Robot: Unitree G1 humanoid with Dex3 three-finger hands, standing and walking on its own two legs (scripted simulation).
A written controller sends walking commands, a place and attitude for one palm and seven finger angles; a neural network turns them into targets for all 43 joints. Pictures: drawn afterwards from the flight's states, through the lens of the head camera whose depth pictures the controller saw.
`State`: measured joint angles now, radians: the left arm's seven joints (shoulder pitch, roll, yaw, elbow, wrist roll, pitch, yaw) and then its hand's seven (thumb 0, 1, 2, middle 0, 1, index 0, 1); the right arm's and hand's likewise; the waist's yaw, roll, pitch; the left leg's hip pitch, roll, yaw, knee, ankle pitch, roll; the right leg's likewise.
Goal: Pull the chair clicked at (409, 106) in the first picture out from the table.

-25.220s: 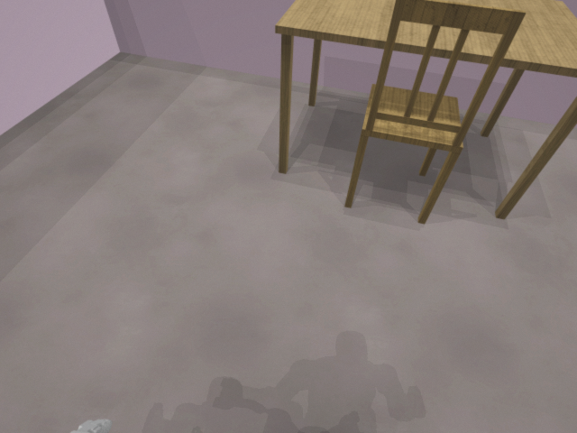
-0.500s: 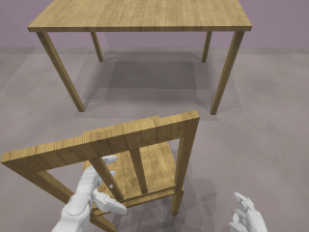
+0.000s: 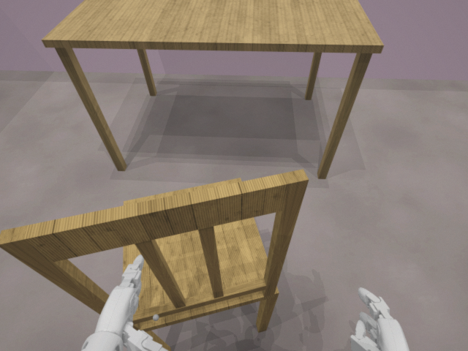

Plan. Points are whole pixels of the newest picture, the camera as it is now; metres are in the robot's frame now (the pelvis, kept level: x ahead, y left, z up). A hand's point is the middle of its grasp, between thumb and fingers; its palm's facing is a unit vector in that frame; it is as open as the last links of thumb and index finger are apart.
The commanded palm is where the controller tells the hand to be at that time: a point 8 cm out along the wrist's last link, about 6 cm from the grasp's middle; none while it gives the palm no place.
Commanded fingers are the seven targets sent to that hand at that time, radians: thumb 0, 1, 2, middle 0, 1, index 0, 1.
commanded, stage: draw the fingers out of the gap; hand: left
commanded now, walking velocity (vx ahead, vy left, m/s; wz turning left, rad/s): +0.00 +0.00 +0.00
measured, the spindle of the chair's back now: (166, 278) +0.26 +0.13 -0.03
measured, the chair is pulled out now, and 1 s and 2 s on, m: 0.68 0.68 0.68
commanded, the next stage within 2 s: draw the hand back to the body in 0.54 s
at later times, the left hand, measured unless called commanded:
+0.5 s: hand out of the picture +0.12 +0.14 -0.03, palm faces -0.05 -0.99 -0.16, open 17.5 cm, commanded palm +0.09 +0.19 +0.00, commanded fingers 0.00 -0.55 0.20 0.00 0.00 0.00 0.00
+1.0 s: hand out of the picture +0.13 +0.16 +0.05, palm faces -0.06 -1.00 -0.08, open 17.5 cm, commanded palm +0.08 +0.23 +0.06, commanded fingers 0.00 -0.55 0.20 0.00 0.00 0.00 0.00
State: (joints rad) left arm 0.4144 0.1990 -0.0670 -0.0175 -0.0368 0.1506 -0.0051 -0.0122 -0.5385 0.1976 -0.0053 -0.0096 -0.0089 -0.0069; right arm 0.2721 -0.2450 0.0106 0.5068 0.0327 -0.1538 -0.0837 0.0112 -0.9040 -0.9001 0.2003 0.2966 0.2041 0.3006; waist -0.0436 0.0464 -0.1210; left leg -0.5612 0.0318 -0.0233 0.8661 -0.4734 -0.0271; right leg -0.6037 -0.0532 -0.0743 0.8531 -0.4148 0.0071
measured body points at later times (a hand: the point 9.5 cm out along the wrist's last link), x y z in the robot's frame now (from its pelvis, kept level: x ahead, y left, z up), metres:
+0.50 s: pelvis -0.02 +0.00 -0.01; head +0.00 -0.01 +0.44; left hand +0.12 +0.19 -0.01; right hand +0.17 -0.23 -0.08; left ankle -0.03 +0.14 -0.70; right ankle +0.00 -0.12 -0.70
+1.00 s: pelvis -0.03 +0.00 -0.04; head +0.00 +0.00 +0.41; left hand +0.12 +0.21 +0.05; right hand +0.17 -0.22 -0.10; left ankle -0.03 +0.14 -0.70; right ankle +0.00 -0.12 -0.70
